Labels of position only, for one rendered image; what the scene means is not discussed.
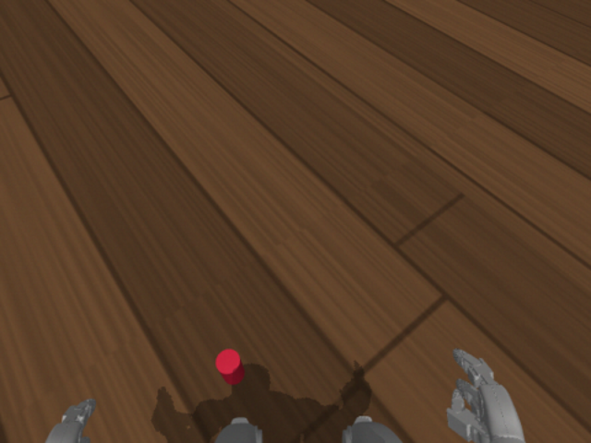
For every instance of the left robot hand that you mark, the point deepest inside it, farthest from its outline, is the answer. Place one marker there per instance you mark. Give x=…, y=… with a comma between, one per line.
x=73, y=422

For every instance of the right robot hand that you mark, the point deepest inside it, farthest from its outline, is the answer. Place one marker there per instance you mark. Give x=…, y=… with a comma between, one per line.
x=493, y=414

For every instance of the can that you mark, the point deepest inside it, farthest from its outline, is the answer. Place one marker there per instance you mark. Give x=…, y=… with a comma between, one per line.
x=230, y=366

